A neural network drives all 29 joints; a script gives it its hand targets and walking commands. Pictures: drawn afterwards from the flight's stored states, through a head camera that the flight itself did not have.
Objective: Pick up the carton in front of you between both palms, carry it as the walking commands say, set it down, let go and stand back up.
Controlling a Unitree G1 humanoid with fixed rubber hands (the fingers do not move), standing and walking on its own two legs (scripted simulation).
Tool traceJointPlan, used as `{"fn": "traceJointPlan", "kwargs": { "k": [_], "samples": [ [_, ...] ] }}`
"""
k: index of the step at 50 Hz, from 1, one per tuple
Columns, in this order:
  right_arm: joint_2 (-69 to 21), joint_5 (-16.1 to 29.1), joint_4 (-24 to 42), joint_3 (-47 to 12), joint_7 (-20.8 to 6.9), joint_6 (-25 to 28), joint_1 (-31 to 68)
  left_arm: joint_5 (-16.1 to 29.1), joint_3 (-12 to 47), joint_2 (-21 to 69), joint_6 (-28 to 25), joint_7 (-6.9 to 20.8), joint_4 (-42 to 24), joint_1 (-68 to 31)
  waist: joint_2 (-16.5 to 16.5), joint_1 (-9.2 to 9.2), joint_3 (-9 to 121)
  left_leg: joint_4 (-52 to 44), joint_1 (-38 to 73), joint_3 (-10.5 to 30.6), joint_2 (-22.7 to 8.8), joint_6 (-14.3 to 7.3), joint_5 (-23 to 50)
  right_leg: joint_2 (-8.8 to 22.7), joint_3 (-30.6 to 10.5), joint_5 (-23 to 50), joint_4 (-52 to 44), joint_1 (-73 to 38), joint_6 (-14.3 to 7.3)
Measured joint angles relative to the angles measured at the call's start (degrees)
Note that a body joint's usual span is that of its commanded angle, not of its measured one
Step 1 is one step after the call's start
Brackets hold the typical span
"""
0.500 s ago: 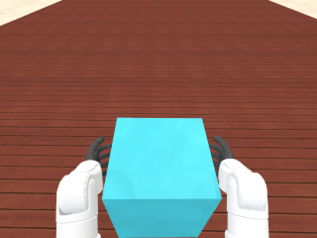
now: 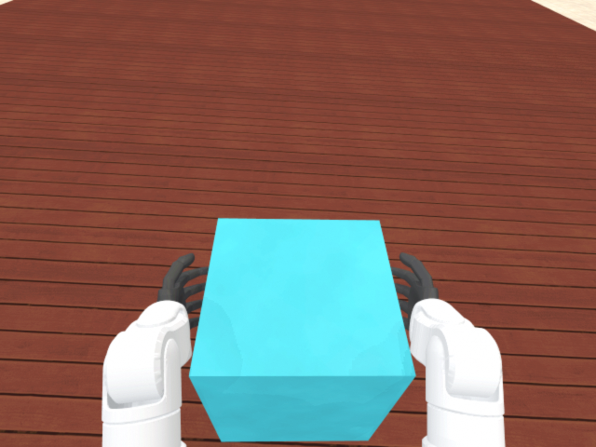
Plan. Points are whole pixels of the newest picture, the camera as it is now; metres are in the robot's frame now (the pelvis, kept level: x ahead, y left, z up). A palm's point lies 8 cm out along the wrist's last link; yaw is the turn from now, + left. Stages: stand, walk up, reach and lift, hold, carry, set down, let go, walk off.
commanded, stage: carry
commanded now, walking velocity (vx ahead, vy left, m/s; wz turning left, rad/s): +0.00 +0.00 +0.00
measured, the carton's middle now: (297, 335) +0.28 +0.00 +0.03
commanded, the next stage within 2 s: hold in 1.78 s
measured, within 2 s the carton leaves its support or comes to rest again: neither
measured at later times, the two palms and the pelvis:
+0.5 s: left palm (204, 210) +0.45 +0.15 +0.11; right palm (393, 216) +0.45 -0.15 +0.10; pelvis +0.18 +0.00 +0.01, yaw +1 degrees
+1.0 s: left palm (203, 225) +0.44 +0.15 +0.08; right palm (387, 226) +0.45 -0.15 +0.08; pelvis +0.19 +0.00 +0.01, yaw +2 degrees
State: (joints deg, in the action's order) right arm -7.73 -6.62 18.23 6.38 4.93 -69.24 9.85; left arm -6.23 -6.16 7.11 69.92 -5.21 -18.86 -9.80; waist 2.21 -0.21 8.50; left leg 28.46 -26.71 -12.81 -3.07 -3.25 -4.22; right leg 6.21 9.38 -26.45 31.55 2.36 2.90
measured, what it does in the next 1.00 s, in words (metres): walks ahead: right foot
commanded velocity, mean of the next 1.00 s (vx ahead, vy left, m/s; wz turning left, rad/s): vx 0.00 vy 0.00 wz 0.00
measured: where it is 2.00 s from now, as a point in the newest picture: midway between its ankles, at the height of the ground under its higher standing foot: outside the picture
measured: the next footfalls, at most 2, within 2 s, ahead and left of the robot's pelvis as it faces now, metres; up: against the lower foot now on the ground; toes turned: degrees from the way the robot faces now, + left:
right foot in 0.32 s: +0.24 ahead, -0.13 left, +0.00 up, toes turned +13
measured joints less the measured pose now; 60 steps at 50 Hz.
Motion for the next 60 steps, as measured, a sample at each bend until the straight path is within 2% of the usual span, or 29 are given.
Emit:
{"fn": "traceJointPlan", "kwargs": {
  "k": [2,3,5,8,12,16,19,22,30,41,48,60],
  "samples": [
    [-0.2,-0.2,-2.6,-0.1,0.0,0.3,1.3,0.0,-1.0,-0.3,0.5,0.0,1.1,-0.7,0.3,0.63,-1.4,2.1,0.5,-0.5,0.0,-1.5,-3.5,-0.6,-3.9,-1.6,17.4,8.4,0.0],
    [-0.2,-0.3,-3.2,0.1,0.0,0.2,1.4,-0.1,-1.3,-0.1,0.7,0.0,1.6,-0.8,0.1,0.72,-2.3,1.3,1.5,-0.4,-0.2,-1.5,-4.1,-1.5,-4.9,-2.3,23.7,12.4,-0.4],
    [-0.2,0.1,-3.0,0.5,0.0,0.3,0.7,-0.6,-1.6,0.9,0.5,0.0,1.8,-0.6,-0.2,0.7,-3.8,-1.8,4.2,-0.4,-0.2,-0.8,-3.8,-2.3,-5.3,-0.9,27.3,18.3,-1.1],
    [0.0,0.7,-1.2,0.9,0.0,1.0,-0.1,-0.8,-0.2,0.7,-0.2,0.0,0.8,-0.4,-0.5,0.8,-5.5,-6.1,7.8,-0.1,0.0,-0.8,-3.5,-2.4,-4.6,2.5,18.8,22.8,-1.3],
    [0.0,1.2,1.5,0.8,-0.1,2.0,-0.5,-0.7,0.6,0.6,-1.2,0.0,-1.7,-0.2,-0.3,0.77,-6.1,-7.2,11.2,0.4,0.5,-0.2,-5.5,-2.4,-3.3,8.8,4.9,23.6,-1.2],
    [0.1,0.9,2.3,0.2,-0.4,1.6,-0.7,-0.6,0.6,0.6,-0.6,0.0,-3.1,0.3,0.2,0.49,-4.3,-3.3,13.8,0.6,1.6,1.0,-10.7,-1.6,-0.7,23.0,-7.5,18.8,-1.3],
    [0.1,0.2,0.2,0.6,-0.6,0.6,-0.7,-0.7,0.6,0.6,-0.5,0.1,-0.2,0.6,-3.0,0.39,-1.8,-0.5,15.0,1.5,0.1,2.1,-13.2,-2.7,0.4,18.1,-5.3,17.1,-3.6],
    [0.1,-0.7,-1.4,0.8,-0.6,-0.6,-0.7,-0.6,0.2,0.6,-0.2,0.4,2.9,0.1,-4.3,0.4,-0.1,0.0,16.2,2.2,-0.4,2.8,-16.2,-3.1,1.1,14.7,-3.9,16.2,-3.9],
    [0.0,-1.0,-2.1,0.9,-0.6,-0.4,0.4,-0.4,-0.4,0.6,-0.9,0.5,3.3,-0.1,-3.6,0.08,-0.2,1.6,16.2,2.9,-0.9,3.9,-18.4,-3.0,1.6,11.1,-0.4,16.8,-4.0],
    [0.1,-0.7,-1.7,0.0,-0.6,0.5,-1.1,-0.4,0.2,0.4,-1.4,0.5,2.2,1.5,-2.9,-0.04,-0.4,2.3,16.5,3.2,-0.6,3.7,-19.6,-2.5,1.7,9.4,1.4,16.9,-3.8],
    [0.4,-1.0,-4.9,-0.6,-1.0,3.3,-3.3,-1.0,0.8,0.3,-4.1,1.1,5.6,3.4,-3.0,0.15,-0.2,2.3,17.0,3.1,-0.4,3.4,-19.2,-2.4,1.7,10.0,1.1,16.3,-3.7],
    [0.4,-3.3,-12.6,-0.5,-2.5,11.8,-3.6,-3.3,0.6,0.2,-12.5,2.8,13.2,3.8,-2.7,0.03,-0.7,1.1,16.9,2.8,0.1,2.8,-16.8,-2.2,1.4,13.2,-1.3,15.9,-3.8]
  ]
}}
